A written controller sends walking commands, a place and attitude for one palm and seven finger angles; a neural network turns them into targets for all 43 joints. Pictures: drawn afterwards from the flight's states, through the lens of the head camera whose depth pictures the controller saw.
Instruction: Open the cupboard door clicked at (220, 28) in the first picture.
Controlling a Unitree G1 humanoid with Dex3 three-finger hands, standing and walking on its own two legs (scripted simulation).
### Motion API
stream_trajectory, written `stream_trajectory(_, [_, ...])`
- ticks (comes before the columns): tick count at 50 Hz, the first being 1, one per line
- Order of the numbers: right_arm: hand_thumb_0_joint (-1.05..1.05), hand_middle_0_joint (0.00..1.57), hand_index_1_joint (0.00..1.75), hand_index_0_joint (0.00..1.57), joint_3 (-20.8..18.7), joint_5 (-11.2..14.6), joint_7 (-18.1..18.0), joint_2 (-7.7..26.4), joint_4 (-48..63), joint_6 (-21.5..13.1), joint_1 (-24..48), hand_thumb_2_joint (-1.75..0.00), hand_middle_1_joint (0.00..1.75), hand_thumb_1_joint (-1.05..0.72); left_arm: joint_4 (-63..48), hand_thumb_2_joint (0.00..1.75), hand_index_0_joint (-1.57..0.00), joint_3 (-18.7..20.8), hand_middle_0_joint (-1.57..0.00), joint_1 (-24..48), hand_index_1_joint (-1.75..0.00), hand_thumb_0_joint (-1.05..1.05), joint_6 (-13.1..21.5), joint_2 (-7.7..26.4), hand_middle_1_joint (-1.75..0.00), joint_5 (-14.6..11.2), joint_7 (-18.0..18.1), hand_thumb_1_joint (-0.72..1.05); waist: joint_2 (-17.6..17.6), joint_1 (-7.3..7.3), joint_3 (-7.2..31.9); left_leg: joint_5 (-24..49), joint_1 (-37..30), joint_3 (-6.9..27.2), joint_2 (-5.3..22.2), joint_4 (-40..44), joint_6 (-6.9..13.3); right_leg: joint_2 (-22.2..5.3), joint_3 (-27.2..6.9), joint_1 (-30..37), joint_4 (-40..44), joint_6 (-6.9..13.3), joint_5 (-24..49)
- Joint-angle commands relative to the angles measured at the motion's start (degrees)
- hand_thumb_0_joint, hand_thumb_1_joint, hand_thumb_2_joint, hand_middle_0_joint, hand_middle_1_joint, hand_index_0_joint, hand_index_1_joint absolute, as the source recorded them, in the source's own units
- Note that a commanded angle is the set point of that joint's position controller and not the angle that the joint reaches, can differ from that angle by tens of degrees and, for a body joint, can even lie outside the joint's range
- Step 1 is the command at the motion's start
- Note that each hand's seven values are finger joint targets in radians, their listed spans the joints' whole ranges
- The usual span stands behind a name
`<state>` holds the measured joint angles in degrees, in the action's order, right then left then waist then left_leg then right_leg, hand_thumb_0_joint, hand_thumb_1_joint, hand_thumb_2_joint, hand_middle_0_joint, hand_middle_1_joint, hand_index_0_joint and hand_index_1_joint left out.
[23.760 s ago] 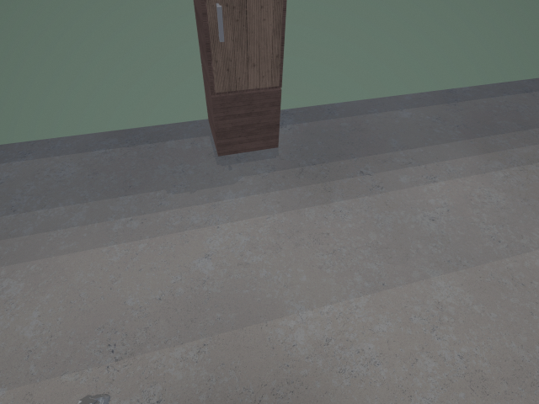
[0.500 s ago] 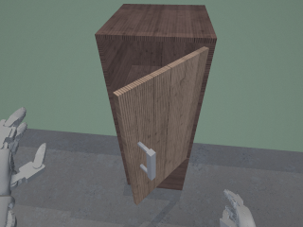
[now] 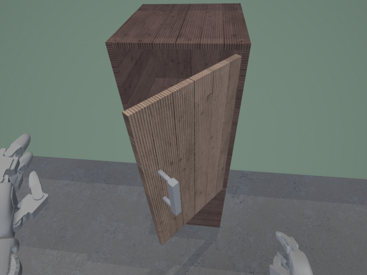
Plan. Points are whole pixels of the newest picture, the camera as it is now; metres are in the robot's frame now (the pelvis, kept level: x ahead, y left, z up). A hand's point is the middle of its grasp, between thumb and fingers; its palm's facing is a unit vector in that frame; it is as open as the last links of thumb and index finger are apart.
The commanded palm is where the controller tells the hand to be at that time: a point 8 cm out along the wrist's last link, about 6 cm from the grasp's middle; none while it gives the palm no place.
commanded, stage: step back with the hand held close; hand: left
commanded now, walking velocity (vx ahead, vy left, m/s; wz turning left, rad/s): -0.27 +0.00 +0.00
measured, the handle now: (169, 193) +0.32 +0.09 -0.02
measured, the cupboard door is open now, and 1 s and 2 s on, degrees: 50 50 50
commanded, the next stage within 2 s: stop stepping back and stand still in 1.10 s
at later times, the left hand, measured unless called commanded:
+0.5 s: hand (13, 221) +0.14 +0.29 +0.15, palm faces +0.39 -0.79 -0.48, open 7.4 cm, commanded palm +0.08 +0.33 +0.17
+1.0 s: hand out of the picture +0.03 +0.33 +0.15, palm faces +0.53 -0.74 -0.42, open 7.4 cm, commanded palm -0.05 +0.36 +0.17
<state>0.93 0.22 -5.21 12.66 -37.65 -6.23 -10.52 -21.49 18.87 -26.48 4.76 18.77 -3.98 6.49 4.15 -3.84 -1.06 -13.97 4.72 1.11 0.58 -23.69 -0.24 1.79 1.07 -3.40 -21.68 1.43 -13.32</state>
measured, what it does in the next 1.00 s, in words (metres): walks backwards: left foot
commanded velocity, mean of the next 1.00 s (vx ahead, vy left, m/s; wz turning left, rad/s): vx -0.30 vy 0.00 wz -0.04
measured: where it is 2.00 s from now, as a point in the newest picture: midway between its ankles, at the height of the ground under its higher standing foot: outside the picture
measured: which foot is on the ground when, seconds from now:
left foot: down 0.00-0.78, up 0.80-0.90, down 0.92-1.00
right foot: down 0.00-0.92, up 0.94-1.00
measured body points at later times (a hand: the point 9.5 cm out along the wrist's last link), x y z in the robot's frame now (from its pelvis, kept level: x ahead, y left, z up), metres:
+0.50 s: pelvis -0.06 +0.03 -0.01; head -0.05 +0.04 +0.44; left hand +0.12 +0.33 +0.18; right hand +0.12 -0.22 -0.08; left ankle -0.01 +0.12 -0.74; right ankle -0.01 -0.10 -0.74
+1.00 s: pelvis -0.16 +0.04 -0.02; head -0.13 +0.08 +0.43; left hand +0.00 +0.37 +0.17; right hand +0.04 -0.18 -0.09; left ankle -0.08 +0.13 -0.74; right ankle -0.09 -0.10 -0.70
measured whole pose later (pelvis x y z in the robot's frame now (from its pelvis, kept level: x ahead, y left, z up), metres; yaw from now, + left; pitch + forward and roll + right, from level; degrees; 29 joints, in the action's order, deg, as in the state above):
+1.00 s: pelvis -0.16 +0.04 -0.02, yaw +6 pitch -1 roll -3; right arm -1.2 -0.7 -4.5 10.9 -35.8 -4.9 -9.4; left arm -30.1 25.5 -26.6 12.7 23.4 -0.8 9.7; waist -1.1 -0.4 -4.8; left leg -12.3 24.4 -0.7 -0.1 -37.5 3.7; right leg 3.8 -3.5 -30.1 -54.0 -1.5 -21.0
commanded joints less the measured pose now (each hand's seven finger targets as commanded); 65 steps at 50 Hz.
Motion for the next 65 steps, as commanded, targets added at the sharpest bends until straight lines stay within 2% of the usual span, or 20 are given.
stream_trajectory(1, [0.0, 0.2, 0.3, 0.2, -2.17, 0.2, -0.32, 7.3, 11.37, -2.22, 6.82, -0.9, 0.3, -0.9, -14.2, 0.9, -0.2, 14.03, -0.2, 11.35, -0.3, 0.0, 6.2, 18.54, -0.3, 0.9, 1.39, 0.9, -4.38, 2.4, -0.67, 7.73, 3.15, 0.08, 0.27, -0.03, 2.87, -4.56, -5.03, -7.92, 7.97, -1.34, 10.05])
stream_trajectory(6, [0.0, 0.2, 0.3, 0.2, -2.96, -0.21, 0.31, 7.03, 11.59, 0.99, 6.93, -0.9, 0.3, -0.9, -11.36, 0.9, -0.2, 8.58, -0.2, -0.91, -0.3, 0.0, 6.54, 11.93, -0.3, 1.05, 0.39, 0.9, -3.96, 3.2, 4.83, 14.0, 2.93, -0.02, 0.73, -1.91, 2.16, -6.54, -2.95, -6.32, 4.49, -1.24, 17.99])
stream_trajectory(7, [0.0, 0.2, 0.3, 0.2, -3.12, -0.19, 0.17, 7.17, 11.83, 1.34, 7.32, -0.9, 0.3, -0.9, -12.81, 0.9, -0.2, 8.61, -0.2, -2.03, -0.3, 0.0, 6.72, 11.93, -0.3, 1.08, 0.52, 0.9, -0.86, 3.13, 6.75, 17.28, 2.52, -0.23, 1.08, -1.67, 2.16, -6.39, -2.39, -4.96, 3.1, -1.34, 20.83])
stream_trajectory(15, [0.0, 0.2, 0.3, 0.2, -4.13, 0.43, -0.47, 6.81, 14.32, 3.75, 6.7, -0.9, 0.3, -0.9, -19.02, 0.9, -0.2, 12.69, -0.2, -5.56, -0.3, 0.0, 6.89, 15.86, -0.3, 0.7, 2.09, 0.9, -3.63, 3.23, 12.01, 23.0, 5.29, 0.74, 2.52, -1.72, 1.53, -5.13, -1.69, -2.89, -1.87, -1.8, 24.32])
stream_trajectory(20, [0.0, 0.2, 0.3, 0.2, -4.16, 0.37, -0.63, 7.2, 14.43, 3.66, 6.52, -0.9, 0.3, -0.9, -17.98, 0.9, -0.2, 12.47, -0.2, -5.65, -0.3, 0.0, 7.5, 15.35, -0.3, 0.96, 2.67, 0.9, -0.5, 3.34, 8.02, 13.15, 11.5, 2.45, 3.54, 1.33, 2.14, -4.04, -2.22, -4.88, -1.92, -1.94, 12.99])
stream_trajectory(27, [0.0, 0.2, 0.3, 0.2, -4.12, 0.08, -0.34, 8.66, 15.31, 2.22, 6.53, -0.9, 0.3, -0.9, -17.96, 0.9, -0.2, 12.28, -0.2, -3.93, -0.3, 0.0, 9.34, 14.33, -0.3, 2.84, 2.9, 0.9, 3.73, 3.54, 2.65, -17.42, 31.28, 6.96, 6.16, 8.6, 5.16, -1.91, -3.01, 1.29, -6.56, -2.29, -1.02])
stream_trajectory(33, [0.0, 0.2, 0.3, 0.2, -4.25, -0.27, -0.13, 8.27, 15.81, 0.17, 5.02, -0.9, 0.3, -0.9, -21.56, 0.9, -0.2, 13.74, -0.2, -1.36, -0.3, 0.0, 10.81, 14.8, -0.3, 4.4, 2.99, 0.9, 4.56, 3.38, 4.66, -25.88, 40.09, 10.38, 8.76, 9.86, 7.2, 0.84, -2.97, 7.77, -16.46, -2.65, 2.47])
stream_trajectory(37, [0.0, 0.2, 0.3, 0.2, -5.14, -0.68, 0.24, 8.15, 15.38, -0.6, 4.0, -0.9, 0.3, -0.9, -21.27, 0.9, -0.2, 16.2, -0.2, -2.5, -0.3, 0.0, 11.91, 16.48, -0.3, 4.4, 2.88, 0.9, -1.19, 3.99, 3.1, -26.62, 35.23, 4.51, 3.66, -3.55, 5.41, -3.7, -13.16, -4.94, -5.02, 0.05, -10.84])
stream_trajectory(39, [0.0, 0.2, 0.3, 0.2, -4.85, -0.5, 0.93, 6.38, 12.93, -0.19, 1.93, -0.9, 0.3, -0.9, -21.4, 0.9, -0.2, 13.8, -0.2, -2.18, -0.3, 0.0, 11.59, 15.73, -0.3, 3.08, 3.46, 0.9, -11.85, 4.51, 2.63, -13.42, 16.43, -0.7, -1.64, -24.82, 0.41, -14.83, -23.83, -28.15, 8.51, 5.97, -21.17])
stream_trajectory(41, [0.0, 0.2, 0.3, 0.2, -4.4, -0.88, 1.41, 5.54, 11.15, 0.56, 2.65, -0.9, 0.3, -0.9, -20.72, 0.9, -0.2, 12.03, -0.2, -0.23, -0.3, 0.0, 11.18, 14.95, -0.3, 2.82, 3.99, 0.9, -16.21, 4.86, 4.51, -10.7, 9.72, -0.69, -0.71, -33.13, 0.1, -17.75, -19.94, -32.74, 9.49, 7.2, -14.79])
stream_trajectory(44, [0.0, 0.2, 0.3, 0.2, -3.48, -0.33, 0.55, 5.61, 10.93, 0.38, 3.33, -0.9, 0.3, -0.9, -20.09, 0.9, -0.2, 12.0, -0.2, 1.73, -0.3, 0.0, 10.48, 15.43, -0.3, 2.3, 4.22, 0.9, -8.21, 5.54, 1.6, -6.86, 7.54, -1.51, -0.1, -8.45, 0.65, -9.6, -10.02, -30.46, 0.57, 1.31, -7.6])
stream_trajectory(45, [0.0, 0.2, 0.3, 0.2, -3.7, -0.23, 0.07, 7.49, 11.48, -0.17, 4.65, -0.9, 0.3, -0.9, -21.82, 0.9, -0.2, 11.76, -0.2, 2.54, -0.3, 0.0, 11.1, 14.98, -0.3, 2.08, 4.11, 0.9, 3.1, 5.11, -0.65, -12.72, 15.33, 6.48, 5.66, 3.34, 3.08, -4.26, -7.2, -26.7, -9.51, -0.8, -8.59])
stream_trajectory(46, [0.0, 0.2, 0.3, 0.2, -3.96, -0.56, -0.33, 8.72, 12.22, -1.09, 5.41, -0.9, 0.3, -0.9, -23.54, 0.9, -0.2, 13.38, -0.2, 3.1, -0.3, 0.0, 11.97, 15.11, -0.3, 3.02, 4.54, 0.9, 16.7, 4.25, 0.87, -17.74, 28.03, 18.99, 16.85, 12.62, 7.37, 1.53, -1.88, -16.16, -26.91, -3.03, -7.86])
stream_trajectory(47, [0.0, 0.2, 0.3, 0.2, -4.36, -1.34, -0.64, 6.47, 11.63, -2.07, 5.05, -0.9, 0.3, -0.9, -23.14, 0.9, -0.2, 14.37, -0.2, 4.62, -0.3, 0.0, 12.17, 16.44, -0.3, 3.81, 4.99, 0.9, 16.38, 4.75, 1.07, -14.27, 31.29, 24.17, 21.72, 15.53, 10.65, 2.62, -3.93, -15.31, -42.06, -2.94, -11.68])
stream_trajectory(50, [0.0, 0.2, 0.3, 0.2, -5.87, -1.47, 1.17, 6.14, 10.29, -3.76, 3.75, -0.9, 0.3, -0.9, -25.19, 0.9, -0.2, 15.92, -0.2, 1.21, -0.3, 0.0, 12.56, 16.51, -0.3, 2.46, 4.36, 0.9, 2.43, 4.08, 8.65, -2.0, 18.94, 17.04, 20.0, 8.0, 10.74, 1.41, -6.54, -20.71, -48.95, -2.36, -13.88])
stream_trajectory(51, [0.0, 0.2, 0.3, 0.2, -5.96, -1.41, 1.58, 6.34, 10.03, -4.11, 4.29, -0.9, 0.3, -0.9, -26.56, 0.9, -0.2, 14.67, -0.2, 0.26, -0.3, 0.0, 12.05, 15.15, -0.3, 2.05, 4.23, 0.9, 1.99, 3.72, 9.31, 4.67, 13.57, 13.3, 18.44, 6.55, 10.05, 1.16, -5.23, -23.26, -47.23, -2.77, -13.72])
stream_trajectory(53, [0.0, 0.2, 0.3, 0.2, -5.58, -0.97, 2.08, 6.0, 9.63, -4.74, 4.87, -0.9, 0.3, -0.9, -28.06, 0.9, -0.2, 12.06, -0.2, -1.94, -0.3, 0.0, 11.39, 13.28, -0.3, 1.64, 4.09, 0.9, 4.83, 3.59, 10.88, 10.15, 7.75, 9.86, 16.4, 6.37, 8.41, 0.98, -2.61, -24.01, -42.25, -3.15, -14.31])
stream_trajectory(57, [0.0, 0.2, 0.3, 0.2, -4.72, -1.51, 2.11, 6.25, 7.94, -5.21, 4.85, -0.9, 0.3, -0.9, -27.48, 0.9, -0.2, 10.41, -0.2, -0.56, -0.3, 0.0, 9.68, 13.26, -0.3, 1.11, 3.93, 0.9, 10.93, 4.75, 10.75, 2.42, 4.32, 10.36, 15.37, 12.56, 6.52, 1.73, -0.31, -21.05, -32.36, -3.08, -16.44])
stream_trajectory(61, [0.0, 0.2, 0.3, 0.2, -4.06, -1.71, 1.89, 5.73, 8.43, -4.4, 4.13, -0.9, 0.3, -0.9, -25.8, 0.9, -0.2, 13.36, -0.2, -4.62, -0.3, 0.0, 9.44, 15.77, -0.3, -0.19, 3.58, 0.9, 10.47, 4.02, 15.07, -1.34, -0.02, 6.31, 13.15, 15.37, 4.45, 3.71, 2.86, -14.93, -19.73, -1.79, -18.43])
stream_trajectory(65, [0.0, 0.2, 0.3, 0.2, -3.07, -1.33, 2.28, 4.92, 11.25, -2.44, 5.3, -0.9, 0.3, -0.9, -26.34, 0.9, -0.2, 16.81, -0.2, -11.68, -0.3, 0.0, 9.44, 18.57, -0.3, -1.9, 2.99, 0.9, 10.87, 3.54, 14.89, -5.12, 5.23, -2.33, 5.89, 11.01, -0.99, 3.39, 6.41, -3.1, 5.28, 1.01, -10.27])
